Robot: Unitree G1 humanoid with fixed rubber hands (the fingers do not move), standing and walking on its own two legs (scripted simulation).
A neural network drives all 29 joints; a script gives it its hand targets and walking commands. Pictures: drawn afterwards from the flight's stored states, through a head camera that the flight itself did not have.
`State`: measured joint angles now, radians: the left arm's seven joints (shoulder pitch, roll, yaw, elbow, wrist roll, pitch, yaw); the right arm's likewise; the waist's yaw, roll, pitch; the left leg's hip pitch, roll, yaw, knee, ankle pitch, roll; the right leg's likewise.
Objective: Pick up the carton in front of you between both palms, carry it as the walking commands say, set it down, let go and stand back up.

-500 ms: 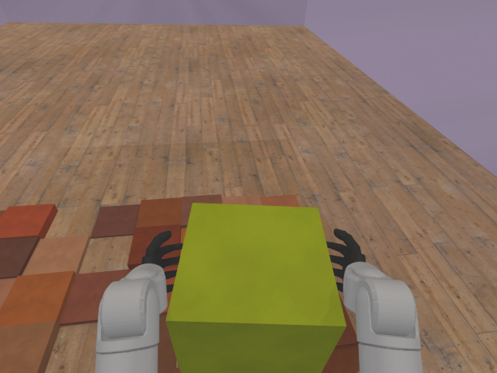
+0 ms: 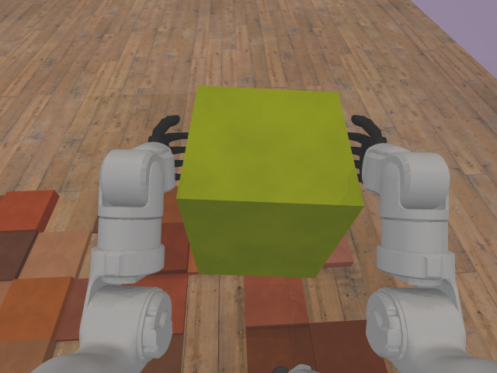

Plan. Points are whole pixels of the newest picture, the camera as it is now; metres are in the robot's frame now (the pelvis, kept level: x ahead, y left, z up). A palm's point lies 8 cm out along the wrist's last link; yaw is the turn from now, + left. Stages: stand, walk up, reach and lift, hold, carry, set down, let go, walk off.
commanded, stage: carry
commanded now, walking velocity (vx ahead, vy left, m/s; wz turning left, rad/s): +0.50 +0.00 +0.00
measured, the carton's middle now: (262, 191) +0.39 +0.01 +0.09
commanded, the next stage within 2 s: none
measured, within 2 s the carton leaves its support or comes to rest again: neither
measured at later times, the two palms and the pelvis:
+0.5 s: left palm (175, 62) +0.69 +0.20 +0.15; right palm (316, 58) +0.70 -0.10 +0.17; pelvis +0.32 +0.04 -0.01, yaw -1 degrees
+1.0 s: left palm (194, 21) +0.98 +0.21 +0.13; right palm (300, 16) +1.00 -0.09 +0.13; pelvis +0.62 +0.04 +0.00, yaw +2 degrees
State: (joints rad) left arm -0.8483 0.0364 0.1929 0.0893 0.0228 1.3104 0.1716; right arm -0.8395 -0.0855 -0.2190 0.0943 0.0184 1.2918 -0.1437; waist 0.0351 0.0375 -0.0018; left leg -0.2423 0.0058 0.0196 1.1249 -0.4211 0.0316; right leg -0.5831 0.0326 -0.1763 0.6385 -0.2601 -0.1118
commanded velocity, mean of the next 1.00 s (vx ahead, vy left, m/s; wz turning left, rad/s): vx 0.50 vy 0.00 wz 0.00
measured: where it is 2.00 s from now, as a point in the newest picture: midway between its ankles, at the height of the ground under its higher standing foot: (244, 187)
